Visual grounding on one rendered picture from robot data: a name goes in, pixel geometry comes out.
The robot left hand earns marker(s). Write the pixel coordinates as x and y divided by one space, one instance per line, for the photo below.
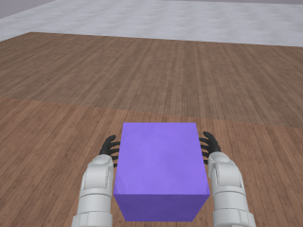
107 145

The carton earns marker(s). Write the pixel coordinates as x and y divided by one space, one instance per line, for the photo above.
160 172

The right robot forearm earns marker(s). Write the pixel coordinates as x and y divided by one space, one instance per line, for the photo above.
228 192

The left robot forearm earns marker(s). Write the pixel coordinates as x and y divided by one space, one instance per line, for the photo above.
96 191

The robot right hand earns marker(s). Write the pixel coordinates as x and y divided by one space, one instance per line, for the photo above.
212 145

